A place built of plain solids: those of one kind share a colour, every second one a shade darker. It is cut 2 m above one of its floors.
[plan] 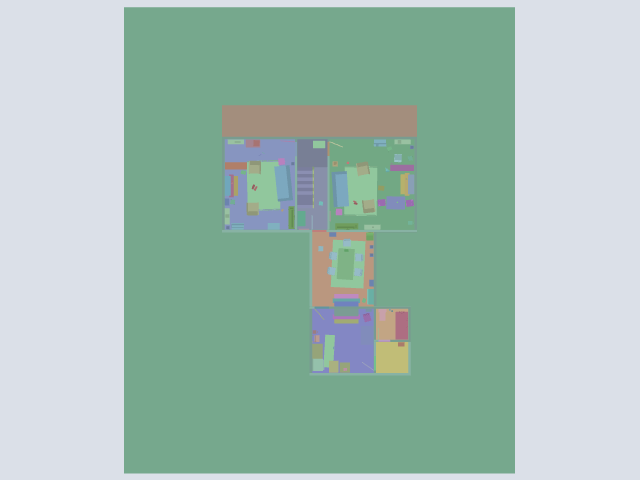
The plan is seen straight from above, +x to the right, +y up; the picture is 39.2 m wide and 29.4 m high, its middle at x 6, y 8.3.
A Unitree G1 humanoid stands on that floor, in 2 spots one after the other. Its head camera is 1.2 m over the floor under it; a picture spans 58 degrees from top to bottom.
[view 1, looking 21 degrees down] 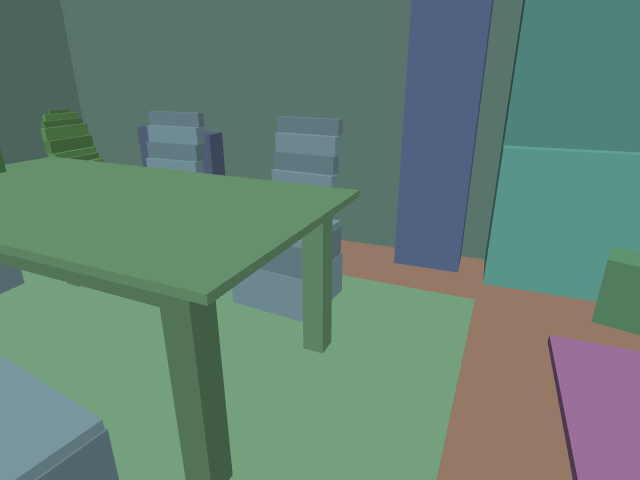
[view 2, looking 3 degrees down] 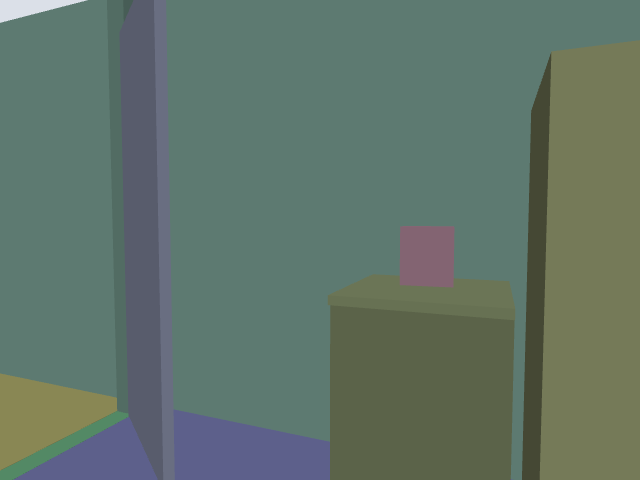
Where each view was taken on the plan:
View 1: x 6.33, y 5.38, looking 21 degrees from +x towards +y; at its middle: dining_table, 1.78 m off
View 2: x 7.28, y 2.27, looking -68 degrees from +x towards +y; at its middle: wall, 2.28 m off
